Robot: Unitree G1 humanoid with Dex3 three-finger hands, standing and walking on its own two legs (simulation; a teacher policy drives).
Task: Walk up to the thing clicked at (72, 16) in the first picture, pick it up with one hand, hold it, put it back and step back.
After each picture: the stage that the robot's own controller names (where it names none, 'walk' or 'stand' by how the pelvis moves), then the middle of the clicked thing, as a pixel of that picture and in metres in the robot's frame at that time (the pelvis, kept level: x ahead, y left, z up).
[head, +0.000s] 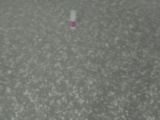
stand; (73, 19) +1.76 +0.14 -0.65
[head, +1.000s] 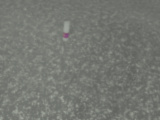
walk; (66, 31) +1.63 +0.13 -0.64
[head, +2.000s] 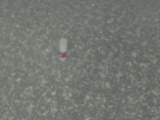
walk; (63, 49) +1.09 +0.16 -0.64
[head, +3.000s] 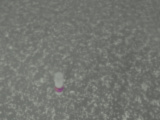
walk; (59, 83) +0.71 +0.15 -0.63
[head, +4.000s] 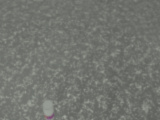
stand; (48, 111) +0.45 +0.19 -0.64
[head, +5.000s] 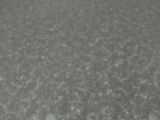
stand; out of the picture +0.42 +0.20 -0.66
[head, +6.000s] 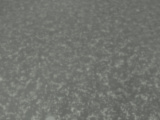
stand; out of the picture +0.40 +0.20 -0.66
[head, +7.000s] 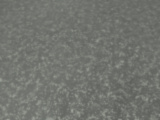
stand; out of the picture +0.39 +0.21 -0.66
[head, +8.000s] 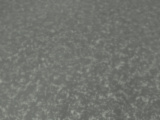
stand; out of the picture +0.38 +0.21 -0.66
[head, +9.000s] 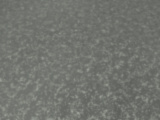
go down; out of the picture +0.38 +0.20 -0.66
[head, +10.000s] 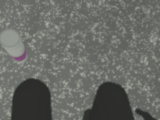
go down; (15, 48) +0.46 +0.26 -0.28
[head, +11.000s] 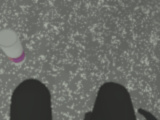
approach; (13, 49) +0.45 +0.27 -0.26
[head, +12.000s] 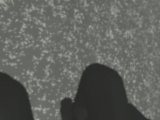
close in; out of the picture +0.44 +0.32 -0.16
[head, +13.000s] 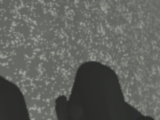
close; out of the picture +0.43 +0.33 -0.15
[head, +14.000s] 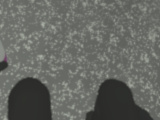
lift; out of the picture +0.36 +0.28 -0.03
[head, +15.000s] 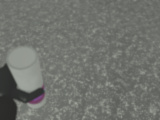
hold; (30, 82) +0.31 +0.17 +0.08
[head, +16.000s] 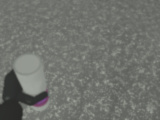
hold; (35, 86) +0.32 +0.16 +0.03
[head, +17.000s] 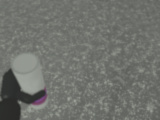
hold; (33, 85) +0.32 +0.17 +0.03
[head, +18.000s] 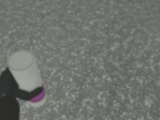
crouch; (31, 83) +0.34 +0.18 +0.01
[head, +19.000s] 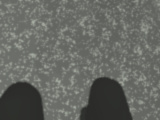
lower; out of the picture +0.47 +0.28 -0.05
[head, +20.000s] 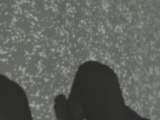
lower; out of the picture +0.43 +0.33 -0.16
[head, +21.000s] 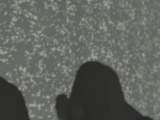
lower; out of the picture +0.42 +0.33 -0.16
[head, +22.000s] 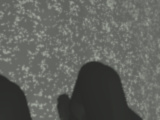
lower; out of the picture +0.41 +0.33 -0.16
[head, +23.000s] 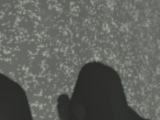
lower; out of the picture +0.41 +0.32 -0.16
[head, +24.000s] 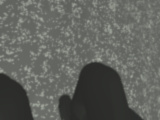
open; out of the picture +0.40 +0.33 -0.16
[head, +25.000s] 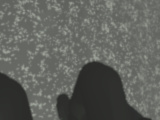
rise; out of the picture +0.40 +0.32 -0.16
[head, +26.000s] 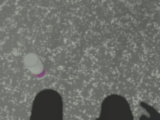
walk; (36, 67) +0.45 +0.25 -0.36
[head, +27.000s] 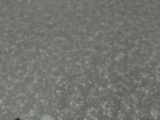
stand; out of the picture +0.38 +0.21 -0.59
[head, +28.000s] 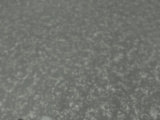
stand; out of the picture +0.38 +0.22 -0.60
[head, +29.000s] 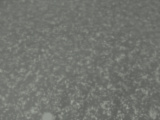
stand; out of the picture +0.40 +0.22 -0.62
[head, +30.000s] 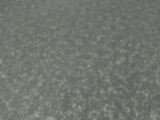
stand; out of the picture +0.40 +0.21 -0.65
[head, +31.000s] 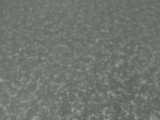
stand; out of the picture +0.37 +0.21 -0.66
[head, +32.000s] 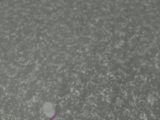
walk; (50, 112) +0.40 +0.22 -0.65
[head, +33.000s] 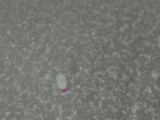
walk; (62, 84) +0.61 +0.20 -0.64
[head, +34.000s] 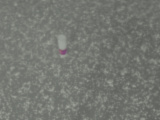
walk; (62, 46) +0.96 +0.19 -0.62
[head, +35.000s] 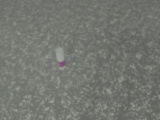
stand; (60, 58) +0.99 +0.24 -0.63
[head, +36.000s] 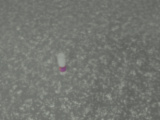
stand; (62, 64) +0.99 +0.22 -0.66
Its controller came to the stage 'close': yes
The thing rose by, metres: 0.67
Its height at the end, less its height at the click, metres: +0.00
